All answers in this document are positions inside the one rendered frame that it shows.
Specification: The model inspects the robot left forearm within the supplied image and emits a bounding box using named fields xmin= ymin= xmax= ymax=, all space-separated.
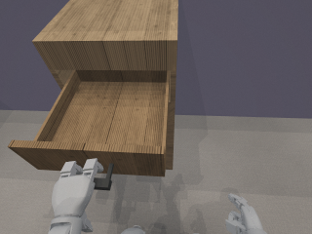
xmin=48 ymin=215 xmax=83 ymax=234

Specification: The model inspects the drawer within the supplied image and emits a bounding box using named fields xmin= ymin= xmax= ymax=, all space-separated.
xmin=8 ymin=70 xmax=170 ymax=177

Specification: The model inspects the left robot hand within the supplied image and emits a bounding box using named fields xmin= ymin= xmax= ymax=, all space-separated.
xmin=52 ymin=158 xmax=104 ymax=233

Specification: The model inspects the right robot hand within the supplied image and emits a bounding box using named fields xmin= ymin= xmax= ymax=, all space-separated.
xmin=225 ymin=193 xmax=263 ymax=234

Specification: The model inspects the cabinet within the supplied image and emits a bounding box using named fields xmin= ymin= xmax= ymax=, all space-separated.
xmin=32 ymin=0 xmax=178 ymax=170

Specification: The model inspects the handle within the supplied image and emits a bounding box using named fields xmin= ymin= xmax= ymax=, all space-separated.
xmin=70 ymin=161 xmax=114 ymax=191

